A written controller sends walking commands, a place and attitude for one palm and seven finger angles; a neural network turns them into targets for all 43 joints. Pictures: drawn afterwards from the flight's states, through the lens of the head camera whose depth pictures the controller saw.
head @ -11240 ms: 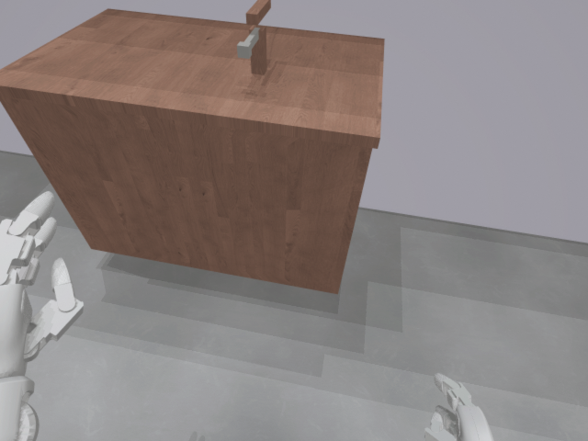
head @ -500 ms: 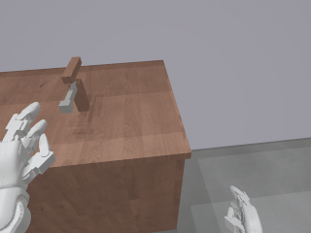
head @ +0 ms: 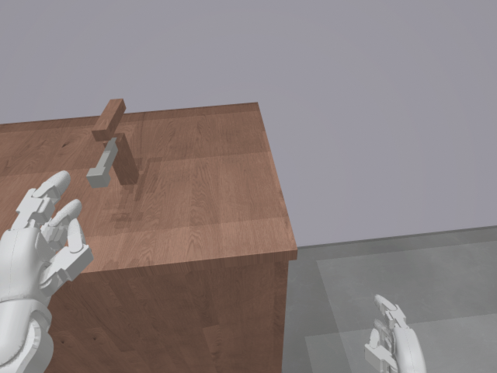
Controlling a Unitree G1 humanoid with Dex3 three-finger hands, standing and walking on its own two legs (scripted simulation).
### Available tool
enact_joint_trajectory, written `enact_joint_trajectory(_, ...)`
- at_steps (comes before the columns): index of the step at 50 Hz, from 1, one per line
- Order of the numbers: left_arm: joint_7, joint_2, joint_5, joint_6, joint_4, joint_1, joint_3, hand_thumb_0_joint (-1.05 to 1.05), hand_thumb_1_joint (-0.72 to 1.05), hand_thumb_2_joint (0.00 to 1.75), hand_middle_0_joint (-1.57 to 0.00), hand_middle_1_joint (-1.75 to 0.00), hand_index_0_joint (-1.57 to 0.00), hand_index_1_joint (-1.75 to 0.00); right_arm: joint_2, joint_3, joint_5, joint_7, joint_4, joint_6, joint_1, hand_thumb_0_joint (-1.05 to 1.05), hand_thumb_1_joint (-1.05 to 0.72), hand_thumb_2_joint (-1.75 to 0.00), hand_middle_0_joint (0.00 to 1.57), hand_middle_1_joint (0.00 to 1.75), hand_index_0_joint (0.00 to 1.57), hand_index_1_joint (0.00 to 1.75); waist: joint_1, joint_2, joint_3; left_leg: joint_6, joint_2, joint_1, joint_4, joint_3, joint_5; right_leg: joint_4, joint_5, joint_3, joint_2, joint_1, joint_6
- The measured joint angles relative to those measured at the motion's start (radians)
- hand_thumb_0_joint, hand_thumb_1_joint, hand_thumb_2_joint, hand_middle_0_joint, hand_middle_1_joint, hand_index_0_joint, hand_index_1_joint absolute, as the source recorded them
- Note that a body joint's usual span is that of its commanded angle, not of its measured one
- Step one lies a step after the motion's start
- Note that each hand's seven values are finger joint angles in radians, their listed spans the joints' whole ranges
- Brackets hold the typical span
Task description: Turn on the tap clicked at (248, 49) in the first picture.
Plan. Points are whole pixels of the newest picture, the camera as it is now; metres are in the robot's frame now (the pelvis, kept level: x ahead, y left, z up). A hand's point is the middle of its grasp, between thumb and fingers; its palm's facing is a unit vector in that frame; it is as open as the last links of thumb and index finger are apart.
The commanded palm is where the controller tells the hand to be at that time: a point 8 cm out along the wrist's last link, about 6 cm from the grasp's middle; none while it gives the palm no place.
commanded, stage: turn the palm inward beside the body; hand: left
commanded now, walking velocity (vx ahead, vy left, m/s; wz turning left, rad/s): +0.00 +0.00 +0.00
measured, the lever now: (98, 177) +0.37 +0.34 +0.15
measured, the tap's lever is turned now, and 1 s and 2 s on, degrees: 0 0 0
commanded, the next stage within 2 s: reach beside the lever's end, fingers flat in 0.16 s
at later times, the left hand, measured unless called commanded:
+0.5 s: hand (81, 242) +0.20 +0.25 +0.19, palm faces +0.46 -0.88 -0.13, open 7.5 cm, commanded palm +0.15 +0.29 +0.20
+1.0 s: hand (84, 220) +0.24 +0.28 +0.18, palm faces +0.47 -0.88 -0.12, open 7.5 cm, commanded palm +0.20 +0.32 +0.18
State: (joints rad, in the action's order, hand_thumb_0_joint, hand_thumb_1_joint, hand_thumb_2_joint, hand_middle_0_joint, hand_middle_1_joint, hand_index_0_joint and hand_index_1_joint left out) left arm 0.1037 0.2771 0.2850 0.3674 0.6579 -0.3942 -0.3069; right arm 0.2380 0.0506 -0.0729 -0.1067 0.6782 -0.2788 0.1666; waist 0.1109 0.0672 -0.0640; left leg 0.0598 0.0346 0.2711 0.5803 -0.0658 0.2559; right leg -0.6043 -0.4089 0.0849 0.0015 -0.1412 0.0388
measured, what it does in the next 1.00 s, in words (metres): stands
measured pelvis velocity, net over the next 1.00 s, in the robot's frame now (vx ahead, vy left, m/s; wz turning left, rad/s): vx -0.01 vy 0.01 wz -0.01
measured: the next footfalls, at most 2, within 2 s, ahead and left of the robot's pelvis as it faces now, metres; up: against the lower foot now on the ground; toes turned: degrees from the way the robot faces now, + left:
none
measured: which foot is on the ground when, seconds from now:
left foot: down 0.00-1.00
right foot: down 0.00-1.00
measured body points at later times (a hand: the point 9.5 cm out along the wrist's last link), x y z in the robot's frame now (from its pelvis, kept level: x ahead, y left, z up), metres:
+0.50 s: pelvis +0.00 +0.00 +0.00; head -0.04 -0.03 +0.45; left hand +0.17 +0.29 +0.20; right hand +0.22 -0.21 -0.06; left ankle +0.04 +0.16 -0.73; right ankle -0.05 -0.08 -0.73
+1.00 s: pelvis -0.01 +0.01 +0.00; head -0.03 -0.02 +0.45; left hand +0.21 +0.32 +0.19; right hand +0.20 -0.21 -0.07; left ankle +0.04 +0.16 -0.73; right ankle -0.05 -0.08 -0.73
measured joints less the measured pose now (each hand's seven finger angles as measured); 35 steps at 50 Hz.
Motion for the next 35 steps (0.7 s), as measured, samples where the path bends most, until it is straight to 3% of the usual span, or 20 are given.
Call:
enact_joint_trajectory(17, -0.008, -0.004, 0.006, -0.012, -0.015, -0.004, -0.012, 0.02, 0.89, 0.90, -0.20, -0.31, -0.20, -0.30, -0.001, -0.007, 0.002, 0.001, 0.002, -0.002, 0.011, 0.02, -0.90, -0.90, 0.21, 0.30, 0.20, 0.30, -0.001, -0.003, -0.006, 0.002, -0.001, -0.007, -0.009, 0.003, 0.004, 0.003, -0.006, -0.003, -0.001, 0.004, 0.001)
enact_joint_trajectory(25, -0.012, 0.004, -0.001, -0.025, -0.107, 0.064, -0.043, 0.02, 0.89, 0.90, -0.20, -0.31, -0.20, -0.30, 0.001, -0.008, 0.002, -0.005, 0.015, -0.006, 0.011, 0.02, -0.90, -0.90, 0.21, 0.30, 0.20, 0.30, -0.003, -0.005, 0.004, 0.001, -0.001, -0.008, -0.015, 0.001, -0.005, 0.010, 0.003, -0.001, -0.001, 0.005, 0.001)
enact_joint_trajectory(35, -0.010, 0.006, -0.014, -0.044, -0.192, 0.138, -0.027, 0.02, 0.89, 0.90, -0.20, -0.31, -0.20, -0.30, 0.000, -0.007, 0.003, -0.012, 0.024, -0.006, 0.006, 0.02, -0.90, -0.90, 0.21, 0.30, 0.20, 0.30, -0.014, -0.006, 0.018, -0.003, -0.003, -0.008, -0.028, 0.007, -0.020, 0.020, 0.018, -0.006, -0.004, 0.001, -0.004)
